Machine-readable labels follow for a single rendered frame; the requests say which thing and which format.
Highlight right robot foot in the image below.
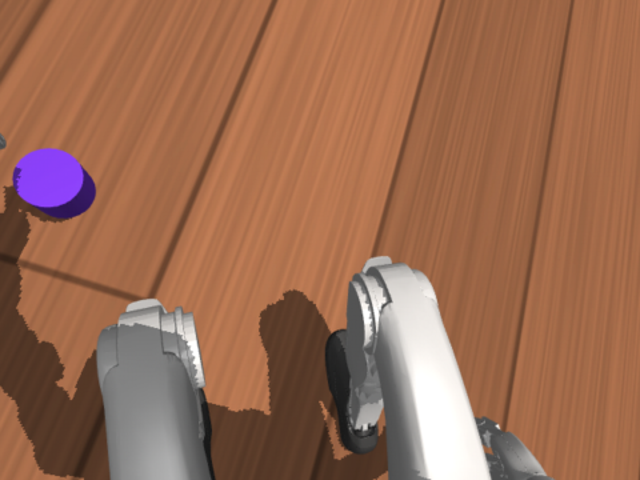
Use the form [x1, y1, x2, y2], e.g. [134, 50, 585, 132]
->
[325, 329, 378, 454]

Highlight left robot foot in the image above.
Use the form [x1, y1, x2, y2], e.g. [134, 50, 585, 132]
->
[198, 388, 215, 480]

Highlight right robot hand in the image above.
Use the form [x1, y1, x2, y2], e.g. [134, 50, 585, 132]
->
[474, 416, 547, 480]

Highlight tin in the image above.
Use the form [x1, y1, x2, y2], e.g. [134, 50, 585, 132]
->
[13, 148, 96, 218]

